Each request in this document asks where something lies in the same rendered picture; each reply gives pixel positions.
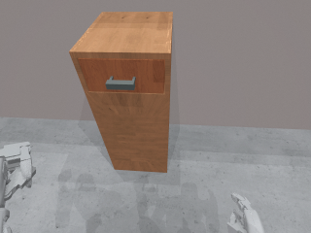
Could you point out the cabinet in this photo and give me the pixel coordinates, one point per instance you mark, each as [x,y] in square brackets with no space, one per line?
[134,126]

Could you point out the right robot hand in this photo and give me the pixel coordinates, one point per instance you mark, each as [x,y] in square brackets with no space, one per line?
[249,219]

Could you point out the drawer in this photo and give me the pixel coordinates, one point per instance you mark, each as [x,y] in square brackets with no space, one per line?
[149,73]

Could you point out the robot left forearm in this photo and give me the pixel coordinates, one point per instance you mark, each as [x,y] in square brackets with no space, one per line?
[4,215]

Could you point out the left robot hand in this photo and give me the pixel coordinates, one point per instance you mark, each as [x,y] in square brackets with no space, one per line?
[16,159]

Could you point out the handle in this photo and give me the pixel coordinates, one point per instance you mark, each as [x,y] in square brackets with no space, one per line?
[120,84]

